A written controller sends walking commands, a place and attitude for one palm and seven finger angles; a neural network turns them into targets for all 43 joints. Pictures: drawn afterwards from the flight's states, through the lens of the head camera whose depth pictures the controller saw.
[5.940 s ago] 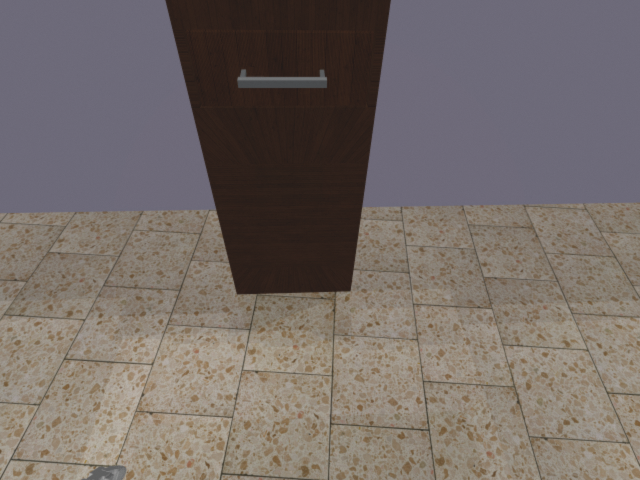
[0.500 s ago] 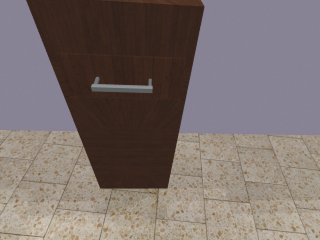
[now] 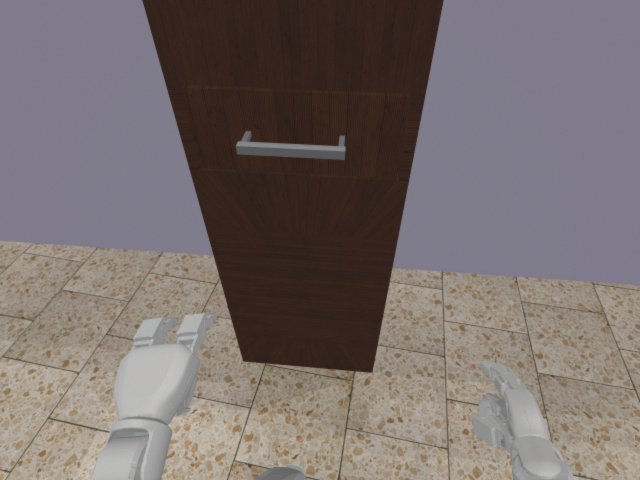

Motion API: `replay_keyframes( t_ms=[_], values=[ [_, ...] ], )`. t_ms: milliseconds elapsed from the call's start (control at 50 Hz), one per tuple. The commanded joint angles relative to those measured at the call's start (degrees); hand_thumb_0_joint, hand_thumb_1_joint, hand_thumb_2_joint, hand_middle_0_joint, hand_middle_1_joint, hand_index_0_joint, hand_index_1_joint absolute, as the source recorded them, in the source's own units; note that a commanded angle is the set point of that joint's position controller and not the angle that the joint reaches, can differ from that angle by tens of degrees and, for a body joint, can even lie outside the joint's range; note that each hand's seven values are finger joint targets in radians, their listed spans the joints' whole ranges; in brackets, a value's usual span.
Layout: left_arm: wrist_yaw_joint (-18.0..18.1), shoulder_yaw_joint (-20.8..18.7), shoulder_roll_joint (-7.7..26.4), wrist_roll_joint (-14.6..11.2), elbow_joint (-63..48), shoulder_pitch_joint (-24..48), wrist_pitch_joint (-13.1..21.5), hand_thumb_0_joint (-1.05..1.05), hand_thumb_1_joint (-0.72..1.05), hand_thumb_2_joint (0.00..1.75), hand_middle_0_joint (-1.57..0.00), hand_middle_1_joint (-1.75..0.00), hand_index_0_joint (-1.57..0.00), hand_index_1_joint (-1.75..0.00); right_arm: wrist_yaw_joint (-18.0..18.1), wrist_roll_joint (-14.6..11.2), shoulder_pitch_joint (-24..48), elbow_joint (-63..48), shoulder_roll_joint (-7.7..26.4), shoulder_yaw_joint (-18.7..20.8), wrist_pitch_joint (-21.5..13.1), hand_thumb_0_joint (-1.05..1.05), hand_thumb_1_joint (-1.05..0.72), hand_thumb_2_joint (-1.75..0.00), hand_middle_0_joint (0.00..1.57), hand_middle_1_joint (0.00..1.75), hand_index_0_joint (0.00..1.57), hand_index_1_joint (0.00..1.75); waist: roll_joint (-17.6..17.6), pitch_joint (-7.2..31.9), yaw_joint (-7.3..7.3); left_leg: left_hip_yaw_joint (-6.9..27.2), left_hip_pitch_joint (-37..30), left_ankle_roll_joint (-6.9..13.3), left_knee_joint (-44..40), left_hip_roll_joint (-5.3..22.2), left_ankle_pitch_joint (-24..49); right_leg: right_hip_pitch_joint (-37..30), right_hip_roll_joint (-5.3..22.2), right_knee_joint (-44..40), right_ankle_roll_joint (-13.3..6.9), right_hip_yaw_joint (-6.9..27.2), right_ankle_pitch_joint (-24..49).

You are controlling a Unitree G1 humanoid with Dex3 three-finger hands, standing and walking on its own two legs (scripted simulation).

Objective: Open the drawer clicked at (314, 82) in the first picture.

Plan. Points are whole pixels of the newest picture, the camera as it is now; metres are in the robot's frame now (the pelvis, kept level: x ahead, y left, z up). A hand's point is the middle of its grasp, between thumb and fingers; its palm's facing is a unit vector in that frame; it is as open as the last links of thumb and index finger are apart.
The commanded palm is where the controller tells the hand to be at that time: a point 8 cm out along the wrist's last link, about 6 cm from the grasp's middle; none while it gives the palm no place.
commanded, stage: raise the hand with hooked fingers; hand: left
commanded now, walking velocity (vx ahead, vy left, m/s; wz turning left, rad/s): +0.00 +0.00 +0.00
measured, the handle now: (292, 144) +0.62 +0.15 +0.13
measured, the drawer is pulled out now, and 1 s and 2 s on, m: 0.00 0.00 0.00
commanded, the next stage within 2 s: move the hooked fingers above the handle in 1.40 s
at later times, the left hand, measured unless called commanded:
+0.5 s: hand (156, 290) +0.28 +0.25 +0.12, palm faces +0.14 -0.11 -0.98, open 12.0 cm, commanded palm +0.25 +0.25 +0.19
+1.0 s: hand (143, 187) +0.34 +0.25 +0.23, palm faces +0.18 -0.04 -0.98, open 13.8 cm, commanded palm +0.30 +0.25 +0.30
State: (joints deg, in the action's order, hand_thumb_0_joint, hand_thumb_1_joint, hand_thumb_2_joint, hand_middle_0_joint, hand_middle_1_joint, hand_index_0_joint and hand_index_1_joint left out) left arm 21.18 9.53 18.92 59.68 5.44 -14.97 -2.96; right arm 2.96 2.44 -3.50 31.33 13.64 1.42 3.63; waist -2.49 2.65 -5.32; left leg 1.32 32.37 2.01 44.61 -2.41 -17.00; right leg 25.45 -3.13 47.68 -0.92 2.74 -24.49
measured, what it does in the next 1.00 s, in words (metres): stands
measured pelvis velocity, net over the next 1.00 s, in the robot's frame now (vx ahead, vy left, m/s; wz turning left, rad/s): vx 0.03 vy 0.00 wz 0.05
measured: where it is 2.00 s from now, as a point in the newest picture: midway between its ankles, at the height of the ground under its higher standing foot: outside the picture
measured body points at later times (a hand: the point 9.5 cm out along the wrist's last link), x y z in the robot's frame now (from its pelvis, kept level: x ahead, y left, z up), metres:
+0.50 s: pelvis +0.01 +0.01 +0.01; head -0.02 -0.02 +0.46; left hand +0.26 +0.25 +0.17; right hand +0.20 -0.20 -0.09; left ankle +0.14 +0.09 -0.70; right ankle +0.05 -0.12 -0.70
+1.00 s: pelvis +0.03 +0.00 +0.02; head +0.01 -0.04 +0.47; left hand +0.32 +0.25 +0.28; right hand +0.27 -0.19 -0.06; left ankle +0.14 +0.09 -0.70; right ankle +0.05 -0.12 -0.70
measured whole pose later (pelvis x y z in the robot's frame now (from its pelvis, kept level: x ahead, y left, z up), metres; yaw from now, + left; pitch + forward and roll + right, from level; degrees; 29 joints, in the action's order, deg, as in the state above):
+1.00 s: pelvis +0.03 +0.00 +0.02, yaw +3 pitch -5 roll +0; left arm -9.7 2.8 34.8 46.5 -2.3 17.5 -6.5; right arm 2.4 -1.0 -3.8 36.1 14.2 -2.6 4.2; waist -6.0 -1.6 -6.0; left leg 1.7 18.4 1.9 30.5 -3.5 -6.7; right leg 11.7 -0.8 35.8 -0.1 1.3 -18.7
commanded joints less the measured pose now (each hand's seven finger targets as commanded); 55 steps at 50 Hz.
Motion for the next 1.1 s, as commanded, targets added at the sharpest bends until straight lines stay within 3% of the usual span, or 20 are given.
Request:
replay_keyframes(
  t_ms=[0, 40, 100, 160, 240, 340, 420, 580, 680, 820, 900, 980, 1080],
  values=[
    [2.49, -6.50, 9.66, -0.39, -17.87, 21.65, 1.57, 0.00, 0.29, 0.64, -0.24, -0.69, -0.24, -0.69, 0.71, 0.82, 9.03, -7.56, 3.85, 0.40, -2.61, 0.00, -0.90, -0.90, 0.20, 0.30, 0.20, 0.30, -4.21, 6.58, 2.83, 3.33, -17.03, -0.30, -7.37, 0.60, -14.59, 10.67, 0.42, -15.13, -2.36, 2.71, -13.86],
    [0.47, -3.82, 7.69, -1.34, -16.13, 22.52, -0.41, 0.00, 0.25, 0.62, -0.25, -0.72, -0.25, -0.72, 0.53, 0.39, 9.52, -7.04, 3.94, -0.08, -2.29, 0.00, -0.90, -0.90, 0.20, 0.30, 0.20, 0.30, -4.83, 5.28, 3.10, 4.33, -16.40, -0.61, -9.49, 1.08, -16.59, 10.03, 0.34, -14.06, -2.25, 1.27, -11.51],
    [-3.61, -3.01, 8.52, -2.69, -13.62, 23.51, -4.05, 0.00, 0.18, 0.59, -0.25, -0.76, -0.25, -0.76, 0.83, -0.80, 9.90, -6.57, 4.22, -0.96, -0.94, 0.00, -0.90, -0.90, 0.20, 0.30, 0.20, 0.30, -3.30, 3.83, 2.10, 4.34, -14.09, -1.04, -13.78, 1.51, -17.97, 5.16, 0.54, -14.16, -2.23, 0.56, -9.60],
    [-7.53, -4.53, 10.78, -3.49, -13.58, 24.27, -5.15, 0.00, 0.11, 0.56, -0.26, -0.81, -0.26, -0.81, 1.12, -1.02, 10.26, -6.45, 4.30, -1.51, -0.25, 0.00, -0.90, -0.90, 0.20, 0.30, 0.20, 0.30, -1.85, 3.25, 1.12, 3.78, -13.69, -0.95, -15.62, 1.52, -17.07, 1.51, 0.94, -15.22, -2.17, 0.73, -9.54],
    [-10.28, -8.94, 15.41, -3.13, -16.37, 26.24, -3.58, 0.00, 0.01, 0.52, -0.26, -0.87, -0.26, -0.87, 1.29, -0.36, 9.71, -6.20, 4.31, -1.61, -0.19, 0.00, -0.90, -0.90, 0.20, 0.30, 0.20, 0.30, -0.96, 4.11, -0.08, 3.05, -14.34, -0.65, -16.61, 1.63, -15.05, -1.39, 1.07, -16.16, -1.91, 0.80, -9.17],
    [-11.89, -11.43, 17.15, -5.31, -19.12, 28.22, -1.53, 0.00, -0.10, 0.47, -0.27, -0.94, -0.27, -0.94, 1.20, -0.88, 8.86, -5.88, 4.25, -1.42, -0.74, 0.00, -0.90, -0.90, 0.20, 0.30, 0.20, 0.30, -0.83, 5.38, -0.31, 2.99, -16.80, -0.64, -18.17, 1.70, -12.91, -3.54, 1.50, -17.33, -1.68, 0.63, -7.36],
    [-13.55, -11.04, 17.46, -7.09, -18.59, 31.51, -2.48, 0.00, -0.20, 0.43, -0.28, -1.00, -0.28, -1.00, 1.29, -1.65, 9.13, -5.07, 4.85, -1.27, -0.49, 0.00, -0.90, -0.90, 0.20, 0.30, 0.20, 0.30, 0.08, 4.83, 0.02, 2.91, -18.29, -0.70, -19.03, 1.78, -11.29, -3.55, 2.08, -17.47, -1.43, 0.01, -5.03],
    [-18.81, -12.31, 21.37, -9.25, -21.16, 38.55, -2.36, 0.00, -0.38, 0.35, -0.29, -1.12, -0.29, -1.12, 0.97, -2.63, 10.44, -4.89, 5.82, -1.07, -0.57, 0.00, -0.90, -0.90, 0.20, 0.30, 0.20, 0.30, -1.92, 5.27, -0.08, 3.53, -20.25, -1.06, -20.49, 2.08, -9.49, -4.93, 2.84, -16.49, -1.38, -1.03, -1.45],
    [-21.39, -14.77, 24.67, -10.26, -19.88, 42.60, -2.74, 0.00, -0.50, 0.30, -0.30, -1.20, -0.30, -1.20, 0.57, -3.05, 10.81, -4.38, 6.26, -1.00, -0.33, 0.00, -0.90, -0.90, 0.20, 0.30, 0.20, 0.30, -0.86, 5.67, -0.33, 3.23, -20.61, -1.27, -20.56, 1.96, -8.49, -5.39, 2.83, -17.15, -1.22, -0.89, -1.58],
    [-25.37, -15.72, 27.27, -11.74, -19.53, 48.37, -3.45, 0.00, -0.50, 0.30, -0.30, -1.20, -0.30, -1.20, -0.13, -3.23, 10.51, -4.54, 6.57, -1.30, -0.85, 0.00, -0.90, -0.90, 0.20, 0.30, 0.20, 0.30, -0.33, 6.96, -0.37, 2.74, -21.80, -1.06, -21.08, 1.60, -6.73, -6.86, 2.76, -19.20, -0.95, -1.14, -0.87],
    [-28.08, -15.66, 28.78, -12.55, -16.63, 52.48, -3.86, 0.00, -0.50, 0.30, -0.30, -1.20, -0.30, -1.20, -0.18, -3.44, 10.09, -4.22, 6.81, -1.85, -1.65, 0.00, -0.90, -0.90, 0.20, 0.30, 0.20, 0.30, -0.19, 5.27, 0.18, 2.18, -21.68, -1.06, -21.14, 1.31, -5.46, -6.92, 2.83, -21.18, -0.80, -1.27, -1.17],
    [-30.25, -16.32, 31.00, -13.34, -17.27, 57.48, -2.78, 0.00, -0.50, 0.30, -0.30, -1.20, -0.30, -1.20, -0.16, -3.49, 9.28, -4.24, 6.67, -2.13, -3.17, 0.00, -0.90, -0.90, 0.20, 0.30, 0.20, 0.30, -1.05, 7.18, 0.41, 1.74, -23.63, -0.79, -20.66, 0.71, -2.65, -7.93, 2.77, -23.33, -0.75, -0.98, 0.38],
    [-33.36, -16.39, 29.04, -14.58, -14.41, 50.04, -2.34, 0.00, -0.50, 0.30, -0.30, -1.20, -0.30, -1.20, -1.50, -3.66, 7.73, -4.63, 7.24, -2.15, -2.99, 0.00, -0.90, -0.90, 0.20, 0.30, 0.20, 0.30, 1.34, 6.02, -0.06, 0.64, -23.29, -0.61, -20.12, 0.49, 4.37, -9.75, 2.81, -24.09, -0.61, -1.69, 7.48]
  ],
)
